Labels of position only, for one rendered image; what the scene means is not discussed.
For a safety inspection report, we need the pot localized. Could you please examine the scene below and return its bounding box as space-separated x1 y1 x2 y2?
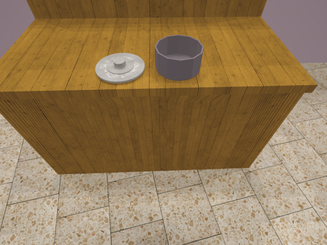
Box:
155 35 204 81

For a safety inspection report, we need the lid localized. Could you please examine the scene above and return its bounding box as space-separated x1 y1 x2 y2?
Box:
95 53 145 83

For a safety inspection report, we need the table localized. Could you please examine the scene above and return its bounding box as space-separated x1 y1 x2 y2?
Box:
0 0 318 175

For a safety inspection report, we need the knob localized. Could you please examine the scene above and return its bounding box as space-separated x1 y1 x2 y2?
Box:
113 57 126 67

